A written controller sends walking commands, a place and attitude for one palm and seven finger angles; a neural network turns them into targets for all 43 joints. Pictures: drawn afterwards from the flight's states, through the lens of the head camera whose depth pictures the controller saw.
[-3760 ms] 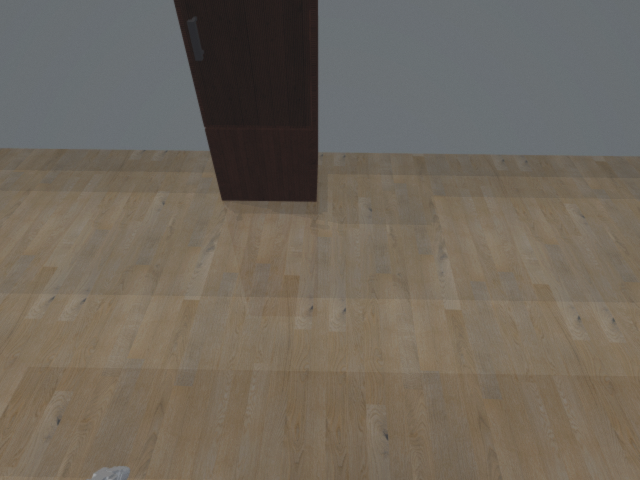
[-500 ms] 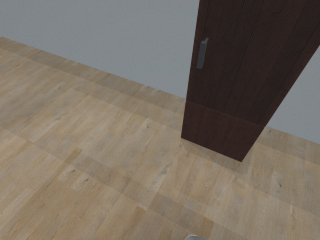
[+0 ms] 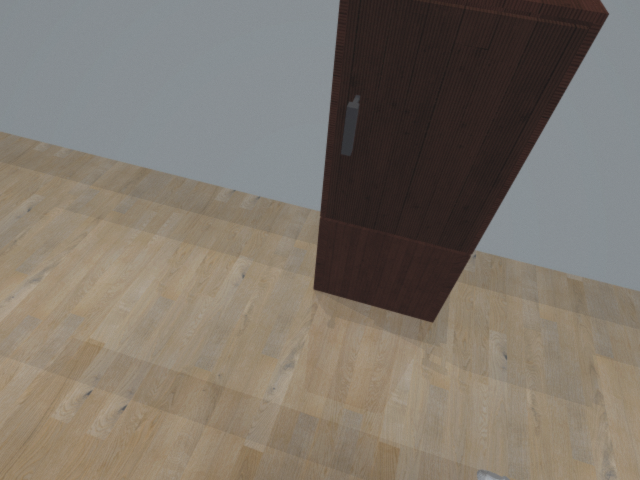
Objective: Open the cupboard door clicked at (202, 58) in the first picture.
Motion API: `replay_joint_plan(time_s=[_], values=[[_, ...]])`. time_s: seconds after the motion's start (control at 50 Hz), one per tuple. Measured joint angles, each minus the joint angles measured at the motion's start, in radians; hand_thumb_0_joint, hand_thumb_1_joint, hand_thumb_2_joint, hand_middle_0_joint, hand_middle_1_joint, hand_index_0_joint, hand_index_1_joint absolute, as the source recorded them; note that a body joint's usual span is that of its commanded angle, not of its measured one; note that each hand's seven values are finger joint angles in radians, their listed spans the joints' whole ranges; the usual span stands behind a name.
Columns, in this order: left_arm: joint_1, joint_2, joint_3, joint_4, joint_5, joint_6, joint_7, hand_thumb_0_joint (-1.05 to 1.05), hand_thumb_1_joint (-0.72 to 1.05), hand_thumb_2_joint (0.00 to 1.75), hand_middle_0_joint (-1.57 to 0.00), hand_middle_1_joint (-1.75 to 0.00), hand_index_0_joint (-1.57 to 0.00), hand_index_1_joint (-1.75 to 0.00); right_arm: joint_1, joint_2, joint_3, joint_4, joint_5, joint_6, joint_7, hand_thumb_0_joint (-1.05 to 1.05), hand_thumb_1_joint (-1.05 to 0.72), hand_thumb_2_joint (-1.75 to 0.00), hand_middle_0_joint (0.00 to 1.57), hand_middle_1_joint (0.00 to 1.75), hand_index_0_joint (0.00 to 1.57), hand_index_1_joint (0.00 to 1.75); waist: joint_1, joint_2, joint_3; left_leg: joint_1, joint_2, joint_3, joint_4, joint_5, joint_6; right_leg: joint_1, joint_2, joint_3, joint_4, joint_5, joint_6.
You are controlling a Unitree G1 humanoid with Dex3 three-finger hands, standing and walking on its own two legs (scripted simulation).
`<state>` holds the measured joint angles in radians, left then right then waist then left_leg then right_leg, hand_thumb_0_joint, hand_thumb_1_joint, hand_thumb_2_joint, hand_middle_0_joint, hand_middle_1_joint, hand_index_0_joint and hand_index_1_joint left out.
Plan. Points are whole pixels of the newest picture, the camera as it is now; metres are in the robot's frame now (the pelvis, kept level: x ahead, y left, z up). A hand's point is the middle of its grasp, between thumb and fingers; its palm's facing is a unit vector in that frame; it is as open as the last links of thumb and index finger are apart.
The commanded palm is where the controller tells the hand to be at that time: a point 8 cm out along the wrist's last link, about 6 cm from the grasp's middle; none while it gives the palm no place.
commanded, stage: turn to face it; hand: left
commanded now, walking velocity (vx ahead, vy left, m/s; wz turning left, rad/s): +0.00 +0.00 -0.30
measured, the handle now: (351, 125) +0.83 +0.00 +0.00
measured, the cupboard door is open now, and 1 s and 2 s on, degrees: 0 0 0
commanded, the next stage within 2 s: take the last steps up to it in 0.12 s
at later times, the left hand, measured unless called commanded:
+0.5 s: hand out of the picture +0.12 +0.14 -0.15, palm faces -0.13 -0.97 -0.23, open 7.3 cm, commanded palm none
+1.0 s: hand (226, 438) +0.20 +0.15 -0.17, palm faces -0.17 -0.97 -0.17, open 7.4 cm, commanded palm none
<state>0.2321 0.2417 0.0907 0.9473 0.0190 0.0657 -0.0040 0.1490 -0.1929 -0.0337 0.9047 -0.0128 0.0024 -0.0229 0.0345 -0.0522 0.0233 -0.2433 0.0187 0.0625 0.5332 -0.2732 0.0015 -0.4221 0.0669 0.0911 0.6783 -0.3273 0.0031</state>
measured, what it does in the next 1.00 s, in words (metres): walks ahead: right foot, then left foot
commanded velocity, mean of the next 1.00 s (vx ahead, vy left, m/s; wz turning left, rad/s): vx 0.21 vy -0.02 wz -0.09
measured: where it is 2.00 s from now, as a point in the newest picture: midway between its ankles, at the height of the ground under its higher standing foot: outside the picture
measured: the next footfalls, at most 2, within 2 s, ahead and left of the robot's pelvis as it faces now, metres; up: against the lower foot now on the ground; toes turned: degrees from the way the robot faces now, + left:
right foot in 0.38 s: +0.00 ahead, -0.13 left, +0.00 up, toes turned -14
left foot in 0.78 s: +0.24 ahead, +0.08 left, +0.00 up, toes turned -2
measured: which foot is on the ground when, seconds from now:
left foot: down 0.00-0.38, up 0.40-0.76, down 0.78-1.00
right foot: up 0.00-0.36, down 0.38-0.78, up 0.80-1.00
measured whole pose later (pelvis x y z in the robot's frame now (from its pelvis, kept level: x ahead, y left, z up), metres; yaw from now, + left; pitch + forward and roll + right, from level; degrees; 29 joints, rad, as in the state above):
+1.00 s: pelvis +0.16 -0.02 +0.01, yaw -13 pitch -1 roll +1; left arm 0.29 0.17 0.05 1.08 0.03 0.00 -0.01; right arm 0.29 -0.15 -0.03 1.07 -0.02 -0.06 -0.02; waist 0.00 -0.03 0.03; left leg -0.19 0.04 0.18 0.43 -0.22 0.03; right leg -0.44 -0.09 -0.08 0.96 -0.36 -0.01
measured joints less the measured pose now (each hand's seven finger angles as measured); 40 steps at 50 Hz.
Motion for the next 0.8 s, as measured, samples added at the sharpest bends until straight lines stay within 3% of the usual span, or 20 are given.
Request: replay_joint_plan(time_s=[0.08,0.14,0.24,0.34,0.38,0.44,0.52,0.62,0.72,0.76,0.8], values=[[0.001,0.023,0.012,0.001,0.007,0.008,-0.012,0.0,0.91,0.9,-0.2,-0.3,-0.2,-0.3,0.039,0.009,0.013,0.008,-0.008,0.009,-0.004,0.01,-0.9,-0.89,0.2,0.3,0.2,0.3,-0.008,0.002,0.008,0.039,0.019,0.034,-0.055,0.009,0.016,-0.09,-0.027,-0.049,0.343,-0.054,0.036],[0.006,0.028,0.012,0.007,0.005,0.008,-0.012,0.0,0.91,0.9,-0.2,-0.3,-0.2,-0.3,0.062,0.015,0.015,0.027,-0.009,0.005,-0.006,0.01,-0.9,-0.89,0.2,0.3,0.2,0.3,-0.01,0.007,0.013,0.057,0.03,0.062,-0.084,0.018,0.018,-0.085,-0.063,-0.069,0.413,-0.046,0.055],[-0.008,0.012,-0.004,0.03,0.002,0.015,-0.007,0.0,0.91,0.9,-0.19,-0.3,-0.2,-0.3,0.096,0.023,0.01,0.058,-0.01,-0.002,-0.003,0.01,-0.9,-0.89,0.2,0.3,0.2,0.3,-0.033,0.032,0.031,0.064,0.055,0.098,-0.081,0.007,0.012,0.018,-0.104,-0.108,0.247,-0.105,0.061],[-0.039,-0.022,-0.027,0.046,0.001,-0.005,-0.014,0.01,0.91,0.9,-0.19,-0.3,-0.2,-0.3,0.137,0.012,0.0,0.104,-0.014,0.001,0.006,0.01,-0.9,-0.89,0.2,0.3,0.2,0.3,-0.064,0.066,0.035,0.047,0.089,0.129,-0.021,-0.033,-0.015,0.159,-0.097,-0.159,-0.026,-0.087,0.033],[-0.046,-0.035,-0.034,0.049,0.004,-0.031,-0.017,0.01,0.91,0.9,-0.19,-0.3,-0.2,-0.3,0.167,0.001,-0.005,0.124,-0.007,0.002,0.01,0.01,-0.9,-0.89,0.2,0.3,0.2,0.3,-0.072,0.081,0.024,0.018,0.106,0.129,0.057,-0.074,-0.027,0.224,-0.087,-0.174,-0.155,-0.006,-0.004],[-0.043,-0.073,-0.048,0.056,0.0,-0.07,-0.007,0.0,0.91,0.9,-0.2,-0.3,-0.2,-0.3,0.185,-0.022,-0.009,0.169,-0.007,0.028,0.013,0.01,-0.9,-0.89,0.2,0.3,0.2,0.3,-0.072,0.115,0.014,-0.08,0.1,0.047,0.313,-0.226,-0.031,0.245,-0.066,-0.188,-0.145,-0.017,-0.035],[0.008,-0.089,-0.046,0.077,0.001,-0.093,0.016,0.0,0.93,0.9,-0.2,-0.3,-0.2,-0.3,0.177,-0.023,-0.019,0.186,-0.014,0.028,0.027,0.01,-0.91,-0.89,0.19,0.3,0.2,0.3,-0.064,0.098,-0.005,-0.188,0.091,0.028,0.473,-0.146,-0.04,0.309,-0.066,-0.173,-0.221,-0.001,-0.037],[0.072,-0.081,-0.054,0.128,0.004,-0.103,0.012,0.0,0.93,0.9,-0.2,-0.3,-0.2,-0.3,0.14,-0.007,-0.024,0.163,-0.012,0.011,0.041,0.01,-0.91,-0.89,0.19,0.29,0.2,0.3,-0.061,0.08,-0.008,-0.237,0.101,0.035,0.375,-0.042,-0.047,0.377,-0.063,-0.166,-0.293,0.006,-0.035],[0.129,-0.08,-0.054,0.172,0.007,-0.103,0.01,0.0,0.92,0.9,-0.2,-0.3,-0.2,-0.3,0.09,0.014,-0.018,0.141,-0.006,-0.007,0.051,0.01,-0.91,-0.89,0.19,0.29,0.2,0.3,-0.034,0.055,0.005,-0.196,0.088,0.043,0.192,-0.012,-0.026,0.423,-0.066,-0.157,-0.291,-0.038,-0.015],[0.152,-0.079,-0.051,0.187,0.005,-0.099,0.008,0.0,0.91,0.9,-0.2,-0.3,-0.2,-0.3,0.077,0.018,-0.013,0.131,-0.007,-0.024,0.049,0.01,-0.91,-0.89,0.19,0.29,0.2,0.3,-0.027,0.044,0.01,-0.14,0.073,0.057,0.094,0.02,-0.015,0.427,-0.074,-0.153,-0.243,-0.084,0.0],[0.166,-0.079,-0.048,0.2,-0.002,-0.087,0.006,0.0,0.91,0.9,-0.2,-0.3,-0.2,-0.3,0.061,0.024,-0.011,0.12,-0.014,-0.05,0.04,0.01,-0.91,-0.89,0.19,0.3,0.2,0.3,-0.024,0.027,0.021,-0.12,0.06,0.074,0.085,0.075,0.018,0.364,-0.093,-0.14,-0.062,-0.153,-0.008]])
